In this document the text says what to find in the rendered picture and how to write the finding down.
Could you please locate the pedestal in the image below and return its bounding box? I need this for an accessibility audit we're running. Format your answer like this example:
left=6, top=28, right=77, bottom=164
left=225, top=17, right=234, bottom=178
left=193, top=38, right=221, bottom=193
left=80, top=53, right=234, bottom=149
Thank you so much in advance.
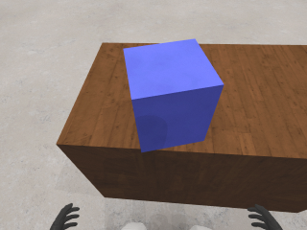
left=56, top=42, right=307, bottom=213

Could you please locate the carton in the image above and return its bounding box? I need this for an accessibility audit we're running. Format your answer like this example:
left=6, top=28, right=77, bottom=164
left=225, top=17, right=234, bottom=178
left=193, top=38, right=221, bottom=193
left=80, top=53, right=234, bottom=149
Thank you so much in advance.
left=123, top=38, right=224, bottom=152

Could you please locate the right robot hand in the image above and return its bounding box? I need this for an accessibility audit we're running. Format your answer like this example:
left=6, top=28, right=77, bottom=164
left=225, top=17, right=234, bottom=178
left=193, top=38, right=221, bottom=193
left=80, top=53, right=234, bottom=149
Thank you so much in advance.
left=247, top=204, right=283, bottom=230

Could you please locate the left robot hand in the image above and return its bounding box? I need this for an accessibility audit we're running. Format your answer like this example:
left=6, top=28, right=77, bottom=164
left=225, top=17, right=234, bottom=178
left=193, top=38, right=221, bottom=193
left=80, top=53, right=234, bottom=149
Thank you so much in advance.
left=50, top=203, right=80, bottom=230

